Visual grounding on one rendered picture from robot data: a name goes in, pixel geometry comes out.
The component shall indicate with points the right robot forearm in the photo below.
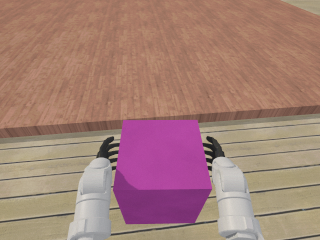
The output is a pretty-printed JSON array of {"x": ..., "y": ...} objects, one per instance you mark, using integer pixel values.
[{"x": 236, "y": 217}]

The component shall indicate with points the robot left hand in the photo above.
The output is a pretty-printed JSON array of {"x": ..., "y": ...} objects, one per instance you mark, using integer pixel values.
[{"x": 105, "y": 153}]

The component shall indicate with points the carton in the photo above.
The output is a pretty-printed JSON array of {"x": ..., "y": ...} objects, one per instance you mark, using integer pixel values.
[{"x": 161, "y": 175}]

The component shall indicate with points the robot right hand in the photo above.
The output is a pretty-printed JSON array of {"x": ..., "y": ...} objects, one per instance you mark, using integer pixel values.
[{"x": 216, "y": 150}]

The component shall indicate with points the left robot forearm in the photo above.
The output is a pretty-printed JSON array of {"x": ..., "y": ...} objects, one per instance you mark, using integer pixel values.
[{"x": 91, "y": 217}]

